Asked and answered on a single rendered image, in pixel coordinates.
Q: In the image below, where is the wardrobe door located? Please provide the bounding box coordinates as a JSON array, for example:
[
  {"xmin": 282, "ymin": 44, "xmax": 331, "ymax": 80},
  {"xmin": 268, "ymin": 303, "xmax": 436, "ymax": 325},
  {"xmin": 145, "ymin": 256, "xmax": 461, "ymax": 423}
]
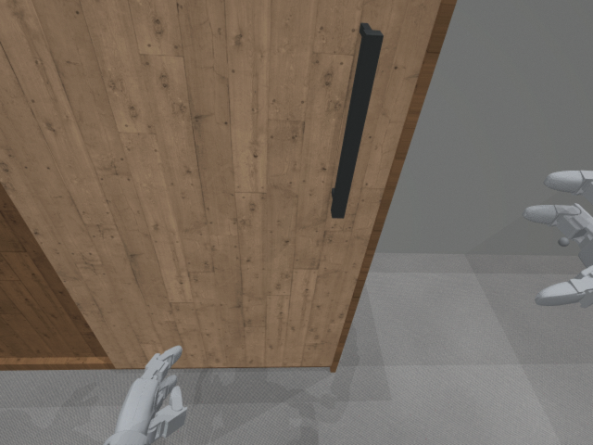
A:
[
  {"xmin": 0, "ymin": 183, "xmax": 108, "ymax": 358},
  {"xmin": 0, "ymin": 0, "xmax": 441, "ymax": 368}
]

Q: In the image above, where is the handle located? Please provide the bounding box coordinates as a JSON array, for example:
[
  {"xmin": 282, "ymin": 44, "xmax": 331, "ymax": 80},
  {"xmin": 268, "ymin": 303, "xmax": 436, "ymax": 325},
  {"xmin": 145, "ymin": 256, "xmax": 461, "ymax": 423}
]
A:
[{"xmin": 331, "ymin": 23, "xmax": 384, "ymax": 219}]

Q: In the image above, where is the left robot hand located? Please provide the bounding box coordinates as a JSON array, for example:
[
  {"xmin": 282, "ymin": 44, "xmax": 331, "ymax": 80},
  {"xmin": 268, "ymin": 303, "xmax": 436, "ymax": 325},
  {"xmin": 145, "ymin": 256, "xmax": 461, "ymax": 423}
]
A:
[{"xmin": 114, "ymin": 346, "xmax": 187, "ymax": 445}]

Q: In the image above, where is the right robot hand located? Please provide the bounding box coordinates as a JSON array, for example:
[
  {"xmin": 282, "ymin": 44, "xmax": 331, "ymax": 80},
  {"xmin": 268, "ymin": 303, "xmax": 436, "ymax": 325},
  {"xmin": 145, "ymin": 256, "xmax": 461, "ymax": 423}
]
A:
[{"xmin": 522, "ymin": 171, "xmax": 593, "ymax": 308}]

